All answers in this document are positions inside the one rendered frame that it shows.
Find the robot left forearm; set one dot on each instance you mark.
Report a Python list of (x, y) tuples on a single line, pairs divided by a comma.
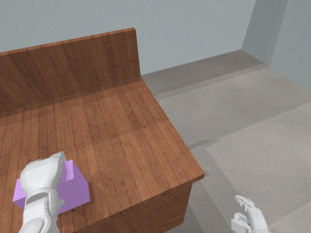
[(40, 212)]

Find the left robot hand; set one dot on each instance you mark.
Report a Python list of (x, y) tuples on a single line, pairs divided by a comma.
[(41, 174)]

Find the table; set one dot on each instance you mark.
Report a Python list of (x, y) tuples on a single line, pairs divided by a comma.
[(85, 97)]

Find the sponge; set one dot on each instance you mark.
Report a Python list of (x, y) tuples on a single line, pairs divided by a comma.
[(72, 188)]

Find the right robot hand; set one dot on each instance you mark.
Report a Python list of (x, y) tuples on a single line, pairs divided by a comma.
[(254, 219)]

